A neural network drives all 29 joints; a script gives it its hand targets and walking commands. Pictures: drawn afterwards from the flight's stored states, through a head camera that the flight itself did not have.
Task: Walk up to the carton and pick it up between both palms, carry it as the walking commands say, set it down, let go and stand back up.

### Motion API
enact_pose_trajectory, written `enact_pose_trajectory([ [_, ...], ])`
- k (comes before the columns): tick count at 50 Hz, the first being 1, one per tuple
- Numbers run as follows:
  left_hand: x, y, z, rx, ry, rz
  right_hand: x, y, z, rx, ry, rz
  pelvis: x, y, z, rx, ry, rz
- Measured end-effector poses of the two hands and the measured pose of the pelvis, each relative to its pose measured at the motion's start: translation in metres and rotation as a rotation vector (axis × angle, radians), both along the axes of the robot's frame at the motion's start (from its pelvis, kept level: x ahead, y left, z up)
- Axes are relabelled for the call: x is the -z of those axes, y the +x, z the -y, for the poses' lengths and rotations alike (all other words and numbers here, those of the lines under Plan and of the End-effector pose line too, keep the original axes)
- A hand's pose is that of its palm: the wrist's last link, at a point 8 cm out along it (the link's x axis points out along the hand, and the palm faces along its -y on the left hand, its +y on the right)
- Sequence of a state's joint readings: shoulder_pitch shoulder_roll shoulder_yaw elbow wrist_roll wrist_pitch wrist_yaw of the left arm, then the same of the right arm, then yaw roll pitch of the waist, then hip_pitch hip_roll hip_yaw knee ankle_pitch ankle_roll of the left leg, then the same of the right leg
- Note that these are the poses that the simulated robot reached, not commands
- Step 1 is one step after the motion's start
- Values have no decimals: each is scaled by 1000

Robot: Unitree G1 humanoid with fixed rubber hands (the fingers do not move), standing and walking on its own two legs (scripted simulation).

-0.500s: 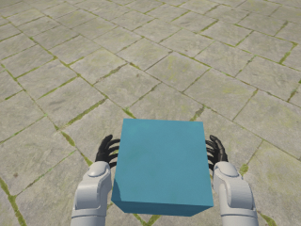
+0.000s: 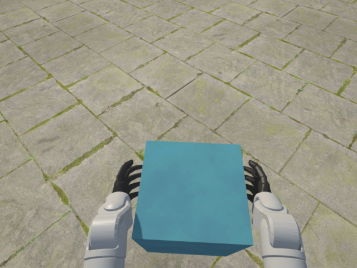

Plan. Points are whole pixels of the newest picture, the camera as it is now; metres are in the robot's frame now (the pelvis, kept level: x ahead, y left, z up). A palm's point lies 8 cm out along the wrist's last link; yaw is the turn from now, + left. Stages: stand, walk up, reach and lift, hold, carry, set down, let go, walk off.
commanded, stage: carry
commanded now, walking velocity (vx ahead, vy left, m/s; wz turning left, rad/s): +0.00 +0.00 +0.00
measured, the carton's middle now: (189, 203) +0.28 +0.00 -0.05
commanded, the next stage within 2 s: none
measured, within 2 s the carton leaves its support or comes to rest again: neither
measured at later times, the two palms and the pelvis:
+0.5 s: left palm (144, 114) +0.52 +0.13 +0.01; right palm (246, 118) +0.52 -0.17 +0.00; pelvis +0.25 -0.01 -0.01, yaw -1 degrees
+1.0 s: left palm (157, 52) +0.84 +0.11 +0.02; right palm (236, 52) +0.84 -0.19 +0.02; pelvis +0.56 -0.03 -0.01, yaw +0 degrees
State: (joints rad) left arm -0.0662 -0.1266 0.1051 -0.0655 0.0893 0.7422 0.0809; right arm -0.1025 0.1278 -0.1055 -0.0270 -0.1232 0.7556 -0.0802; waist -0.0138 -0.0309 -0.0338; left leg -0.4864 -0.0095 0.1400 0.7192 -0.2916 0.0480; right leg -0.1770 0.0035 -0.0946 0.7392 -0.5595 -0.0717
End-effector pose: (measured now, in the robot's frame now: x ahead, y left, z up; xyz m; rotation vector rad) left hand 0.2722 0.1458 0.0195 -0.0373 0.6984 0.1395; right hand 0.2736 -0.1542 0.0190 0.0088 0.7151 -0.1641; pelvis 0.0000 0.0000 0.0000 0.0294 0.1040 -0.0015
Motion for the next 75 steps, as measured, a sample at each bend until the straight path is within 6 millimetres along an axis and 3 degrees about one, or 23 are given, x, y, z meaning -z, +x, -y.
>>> enact_pose_trajectory([
  [12,-18,117,14,24,66,3,0,110,14,10,48,4,-11,113,10,16,4,10],
  [19,0,181,17,0,26,-4,3,185,17,-9,14,-1,-1,179,18,-6,22,-16],
  [23,12,227,17,-1,11,-7,15,227,16,-9,2,-6,9,225,16,3,17,-4],
  [29,-2,302,33,68,64,-1,17,281,31,72,70,3,5,295,17,31,-6,3],
  [34,-6,362,45,60,84,15,17,346,43,64,89,18,9,358,31,2,3,35],
  [41,-12,438,38,-12,58,-7,0,445,38,-10,59,-1,-10,438,43,-18,28,5],
  [47,-6,517,34,-18,10,15,-6,524,34,-13,18,20,-3,516,40,-17,9,-8],
  [52,1,587,36,15,10,30,4,582,36,1,-6,31,7,580,34,12,-14,24],
  [58,-15,640,42,34,46,-4,-2,629,41,16,26,-2,-13,631,36,33,-17,8],
  [63,-23,678,48,23,64,12,-6,671,47,1,38,13,-16,664,45,22,-10,-10],
  [71,-12,732,46,-4,17,7,-8,734,45,-26,-10,7,-13,720,49,0,-5,-51],
  [75,-17,763,47,25,38,8,-6,756,46,5,18,7,-14,749,44,26,-47,-37],
])
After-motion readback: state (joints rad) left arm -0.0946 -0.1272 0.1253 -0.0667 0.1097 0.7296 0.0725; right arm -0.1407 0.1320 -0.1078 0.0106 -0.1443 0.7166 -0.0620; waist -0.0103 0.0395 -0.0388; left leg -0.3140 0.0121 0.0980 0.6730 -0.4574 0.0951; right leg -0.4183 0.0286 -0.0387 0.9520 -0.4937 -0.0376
